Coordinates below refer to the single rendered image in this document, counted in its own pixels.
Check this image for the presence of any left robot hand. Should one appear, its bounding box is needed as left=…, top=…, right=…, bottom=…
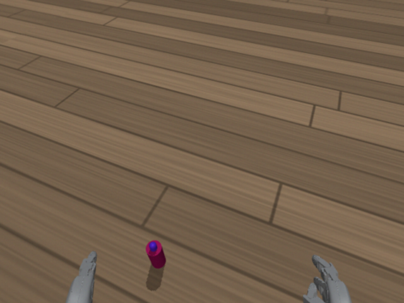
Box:
left=66, top=251, right=97, bottom=303

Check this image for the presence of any right robot hand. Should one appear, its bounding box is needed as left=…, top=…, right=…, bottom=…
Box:
left=303, top=255, right=352, bottom=303

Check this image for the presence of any bottle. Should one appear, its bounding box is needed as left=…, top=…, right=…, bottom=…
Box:
left=146, top=241, right=166, bottom=268

